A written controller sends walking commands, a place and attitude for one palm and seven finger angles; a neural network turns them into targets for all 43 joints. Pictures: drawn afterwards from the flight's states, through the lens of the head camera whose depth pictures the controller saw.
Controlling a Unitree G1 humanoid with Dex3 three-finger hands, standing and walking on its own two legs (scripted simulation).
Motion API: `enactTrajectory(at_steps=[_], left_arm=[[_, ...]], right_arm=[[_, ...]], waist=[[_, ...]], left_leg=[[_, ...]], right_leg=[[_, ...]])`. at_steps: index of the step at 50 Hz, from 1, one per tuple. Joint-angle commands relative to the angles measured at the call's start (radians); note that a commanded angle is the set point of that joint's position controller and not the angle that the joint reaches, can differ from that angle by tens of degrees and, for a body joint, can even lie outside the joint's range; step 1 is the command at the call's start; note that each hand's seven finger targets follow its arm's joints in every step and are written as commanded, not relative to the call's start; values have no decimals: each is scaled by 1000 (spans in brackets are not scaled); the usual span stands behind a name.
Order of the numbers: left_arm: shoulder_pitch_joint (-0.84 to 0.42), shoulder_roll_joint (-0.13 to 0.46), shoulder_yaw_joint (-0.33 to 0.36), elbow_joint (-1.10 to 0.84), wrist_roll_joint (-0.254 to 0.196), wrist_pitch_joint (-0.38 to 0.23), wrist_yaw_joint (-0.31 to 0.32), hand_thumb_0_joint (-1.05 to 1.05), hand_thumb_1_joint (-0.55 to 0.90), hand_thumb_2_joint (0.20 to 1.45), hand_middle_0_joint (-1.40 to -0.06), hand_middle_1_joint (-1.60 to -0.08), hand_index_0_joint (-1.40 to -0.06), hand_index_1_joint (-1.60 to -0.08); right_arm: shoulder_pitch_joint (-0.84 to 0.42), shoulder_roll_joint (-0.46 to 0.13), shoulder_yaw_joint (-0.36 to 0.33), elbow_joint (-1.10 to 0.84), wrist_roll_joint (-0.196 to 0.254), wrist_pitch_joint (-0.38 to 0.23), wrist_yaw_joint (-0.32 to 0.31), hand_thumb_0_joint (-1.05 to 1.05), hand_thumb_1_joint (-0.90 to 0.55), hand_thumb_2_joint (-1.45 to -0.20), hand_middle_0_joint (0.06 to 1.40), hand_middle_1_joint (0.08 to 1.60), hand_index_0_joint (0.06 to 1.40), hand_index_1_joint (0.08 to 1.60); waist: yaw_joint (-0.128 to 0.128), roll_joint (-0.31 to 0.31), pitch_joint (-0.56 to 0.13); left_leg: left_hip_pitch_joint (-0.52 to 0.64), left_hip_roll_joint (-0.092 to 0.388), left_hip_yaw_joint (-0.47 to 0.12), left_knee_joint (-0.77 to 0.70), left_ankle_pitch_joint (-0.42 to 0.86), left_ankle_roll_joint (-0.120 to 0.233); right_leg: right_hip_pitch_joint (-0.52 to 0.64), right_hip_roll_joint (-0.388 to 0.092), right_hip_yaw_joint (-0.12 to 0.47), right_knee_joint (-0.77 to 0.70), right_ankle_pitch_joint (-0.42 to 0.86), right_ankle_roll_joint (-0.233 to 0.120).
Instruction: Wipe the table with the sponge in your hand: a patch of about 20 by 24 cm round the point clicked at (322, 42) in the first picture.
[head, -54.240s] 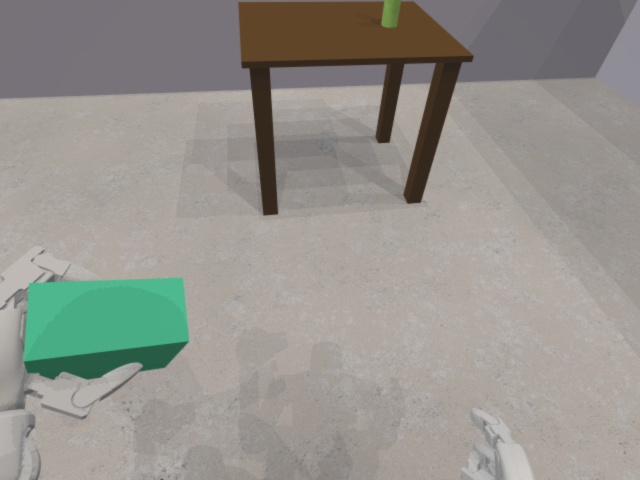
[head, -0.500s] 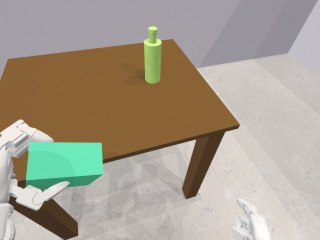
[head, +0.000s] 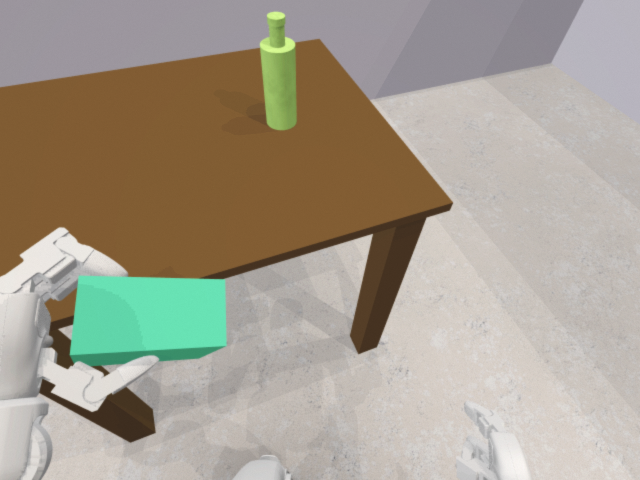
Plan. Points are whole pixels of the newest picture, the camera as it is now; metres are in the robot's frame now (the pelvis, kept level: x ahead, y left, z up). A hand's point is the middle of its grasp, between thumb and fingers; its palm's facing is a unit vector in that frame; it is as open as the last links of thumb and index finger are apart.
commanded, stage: step back with the hand held close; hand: left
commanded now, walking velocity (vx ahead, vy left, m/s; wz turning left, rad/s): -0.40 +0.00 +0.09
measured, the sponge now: (170, 323) +0.24 +0.18 +0.12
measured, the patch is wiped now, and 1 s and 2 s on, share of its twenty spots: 0.95 0.95 0.95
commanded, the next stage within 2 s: stop stepping back and stand still in 0.32 s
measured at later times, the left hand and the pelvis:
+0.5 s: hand out of the picture +0.05 +0.19 +0.16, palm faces +0.37 -0.84 -0.39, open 10.3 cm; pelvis -0.15 -0.04 +0.00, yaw +2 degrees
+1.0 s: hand out of the picture -0.07 +0.21 +0.15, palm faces +0.50 -0.79 -0.37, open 10.3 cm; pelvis -0.26 -0.05 -0.02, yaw +7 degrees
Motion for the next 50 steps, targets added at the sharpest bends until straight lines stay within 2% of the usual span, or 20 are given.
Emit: enactTrajectory(at_steps=[1, 3, 5, 7, 10, 18, 20, 21, 24, 28, 32, 35, 37, 39, 42, 43, 44, 45, 47, 50], left_arm=[[45, 225, 188, -246, -24, -87, 17, 0, 100, 1300, -1200, -1600, -1200, -1600], [58, 226, 203, -252, -32, -80, 20, 0, 100, 1300, -1200, -1600, -1200, -1600], [67, 214, 201, -271, -40, -71, 24, 0, 100, 1300, -1200, -1600, -1200, -1600], [83, 203, 209, -230, -33, -62, 26, 0, 100, 1300, -1200, -1600, -1200, -1600], [116, 185, 187, -285, -36, -36, 28, 0, 100, 1300, -1200, -1600, -1200, -1600], [28, 205, 174, -286, -1, -11, 41, 0, 100, 1300, -1200, -1600, -1200, -1600], [-57, 226, 151, -258, 1, -30, 45, 0, 100, 1300, -1200, -1600, -1200, -1600], [-87, 186, 124, -228, -8, -29, 46, 0, 100, 1300, -1200, -1600, -1200, -1600], [-48, 189, 147, -143, -8, -1, 31, 0, 100, 1300, -1200, -1600, -1200, -1600], [-83, 189, 140, -94, -22, 4, 36, 0, 100, 1300, -1200, -1600, -1200, -1600], [-1, 198, 161, -206, -20, -18, 35, 0, 100, 1300, -1200, -1600, -1200, -1600], [-40, 199, 160, -320, -25, -30, 31, 0, 100, 1300, -1200, -1600, -1200, -1600], [-82, 200, 161, -321, -7, -39, 36, 0, 100, 1300, -1200, -1600, -1200, -1600], [-101, 173, 151, -182, -6, -24, 28, 0, 100, 1300, -1200, -1600, -1200, -1600], [-156, 140, 137, 21, -21, 10, 20, 0, 100, 1300, -1200, -1600, -1200, -1600], [-178, 131, 116, 50, -13, 23, 13, 0, 100, 1300, -1200, -1600, -1200, -1600], [-183, 150, 117, 85, -8, 27, 6, 0, 100, 1300, -1200, -1600, -1200, -1600], [-212, 174, 131, 70, -17, 20, -8, 0, 100, 1300, -1200, -1600, -1200, -1600], [-237, 179, 133, -11, -16, -16, -27, 0, 100, 1300, -1200, -1600, -1200, -1600], [-108, 201, 160, -193, -24, -30, -11, 0, 100, 1300, -1200, -1600, -1200, -1600]], right_arm=[[-98, -106, -53, -231, 2, -39, -28, 0, -900, -900, 200, 300, 200, 300], [-95, -125, -43, -218, -4, -25, -36, 0, -900, -900, 200, 300, 200, 300], [-63, -143, -61, -207, -7, -32, -26, 0, -900, -900, 200, 300, 200, 300], [-14, -142, -73, -182, -15, -62, -7, 0, -900, -900, 200, 300, 200, 300], [-11, -143, -73, -182, -18, -86, 5, 0, -900, -900, 200, 300, 200, 300], [-66, -184, -79, -209, -18, -101, -21, 0, -900, -900, 200, 300, 200, 300], [-63, -138, -75, -187, -15, -95, -26, 0, -900, -900, 200, 300, 200, 300], [-35, -148, -92, -150, -9, -98, -26, 0, -900, -900, 200, 300, 200, 300], [-38, -114, -57, -191, 2, -67, -21, 0, -900, -900, 200, 300, 200, 300], [-80, -135, -55, -196, -2, -69, -38, 0, -900, -900, 200, 300, 200, 300], [16, -145, -54, -195, -11, -102, -35, 0, -900, -900, 200, 300, 200, 300], [7, -172, -64, -222, 4, -129, -31, 0, -900, -900, 200, 300, 200, 300], [23, -142, -63, -174, 17, -164, -20, 0, -900, -900, 200, 300, 200, 300], [26, -153, -61, -135, 22, -190, -6, 0, -900, -900, 200, 300, 200, 300], [-4, -177, -50, -131, 6, -166, -24, 0, -900, -900, 200, 300, 200, 300], [-10, -157, -50, -129, 6, -156, -28, 0, -900, -900, 200, 300, 200, 300], [-31, -157, -65, -138, 12, -141, -25, 0, -900, -900, 200, 300, 200, 300], [-73, -180, -76, -156, 8, -137, -26, 0, -900, -900, 200, 300, 200, 300], [-33, -145, -66, -99, -12, -126, -4, 0, -900, -900, 200, 300, 200, 300], [-50, -120, -49, -128, -10, -98, 5, 0, -900, -900, 200, 300, 200, 300]], waist=[[-19, -121, -181], [-33, 14, -174], [-16, 167, -254], [-1, 121, -287], [-3, 220, -293], [1, 51, -125], [-17, -288, -105], [-21, -304, -144], [-66, -150, -178], [-45, -185, -63], [-48, -102, -188], [-39, 356, -120], [-63, 306, -31], [-31, 174, 91], [9, 56, 61], [0, -98, 32], [-5, -390, -15], [-16, -448, -31], [-59, -200, -74], [-50, -190, -127]], left_leg=[[110, -41, -21, 130, -163, -1], [183, -14, -45, -92, 184, 5], [415, 189, -269, -251, 818, 82], [510, 241, -272, -243, 844, 121], [440, 217, -241, -292, 672, 114], [-22, 93, -140, -269, -416, 52], [119, -109, 4, 325, -352, -50], [156, -89, -55, 570, -340, -40], [131, -11, -57, 540, -219, -16], [224, -12, 17, 227, -311, 16], [337, -34, 80, -265, -289, 71], [365, 231, -209, -481, -257, 176], [363, 278, -257, -456, -126, 230], [262, 273, -156, -426, -123, 182], [94, 145, -17, -173, -316, 97], [36, 44, 64, 76, -369, 77], [-82, -40, 91, 412, -422, 60], [-103, -61, -48, 614, -372, 43], [2, 1, -63, 607, -250, 26], [202, -12, 49, 365, -221, 28]], right_leg=[[-14, -354, 129, 22, 943, -74], [-46, -268, 57, 142, 823, -34], [-212, -60, 6, 324, 23, 28], [-296, -42, 37, 348, -232, 23], [-226, -57, 41, 333, -154, 31], [53, -83, -2, -37, 95, 6], [-301, -423, 385, -311, 35, -146], [-369, -482, 341, -312, 166, -179], [-272, -408, 198, -152, 137, -123], [-366, -378, 184, -227, -313, -67], [-143, -280, 134, -78, -233, -15], [-310, -35, -135, 528, -182, 61], [-520, -111, -35, 692, -169, 42], [-480, -164, 3, 564, -152, 23], [-22, -94, -106, 86, -31, 20], [85, -90, -61, -12, -19, 14], [100, -286, 284, -161, -167, -51], [-48, -419, 597, -292, -352, -84], [-165, -380, 486, -274, -506, -104], [-287, -335, 247, -276, -468, -85]])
